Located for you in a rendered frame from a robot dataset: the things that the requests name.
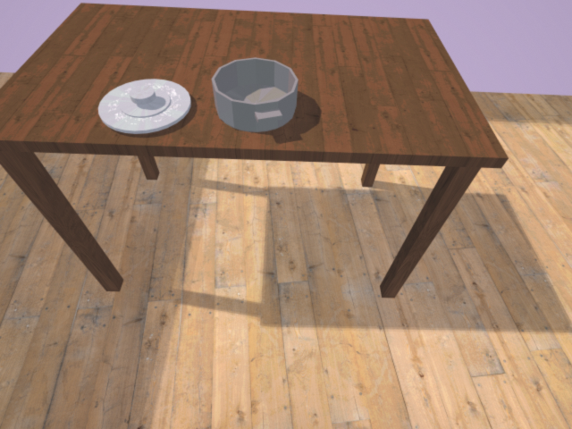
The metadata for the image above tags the table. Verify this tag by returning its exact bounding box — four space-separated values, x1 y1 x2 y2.
0 3 509 298

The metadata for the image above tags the knob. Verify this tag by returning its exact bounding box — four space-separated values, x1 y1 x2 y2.
130 86 156 105

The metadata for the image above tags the lid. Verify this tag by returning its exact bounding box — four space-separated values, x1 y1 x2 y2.
98 79 191 134

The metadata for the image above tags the pot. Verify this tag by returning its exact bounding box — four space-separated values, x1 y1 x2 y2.
212 57 299 132

